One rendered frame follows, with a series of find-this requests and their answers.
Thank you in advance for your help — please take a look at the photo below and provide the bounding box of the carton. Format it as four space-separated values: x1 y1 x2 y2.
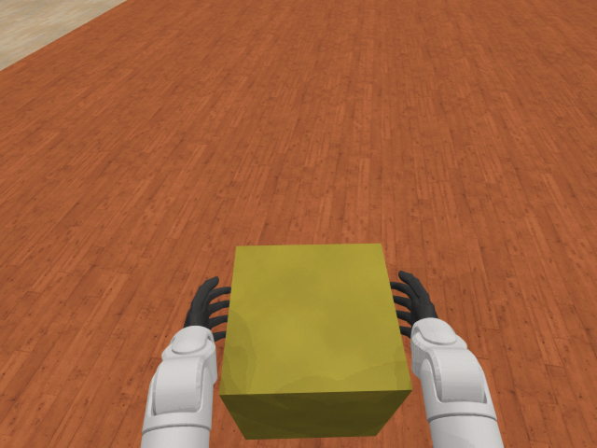
219 244 413 440

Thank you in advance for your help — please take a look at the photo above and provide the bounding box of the robot left hand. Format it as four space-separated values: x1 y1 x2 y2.
183 276 231 342

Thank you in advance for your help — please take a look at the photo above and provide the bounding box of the robot right hand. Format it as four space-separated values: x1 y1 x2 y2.
390 271 438 338

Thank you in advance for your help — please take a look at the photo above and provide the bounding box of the right robot forearm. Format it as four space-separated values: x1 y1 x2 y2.
410 317 504 448

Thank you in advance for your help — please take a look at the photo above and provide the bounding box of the left robot forearm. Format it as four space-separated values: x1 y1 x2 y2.
141 326 217 448

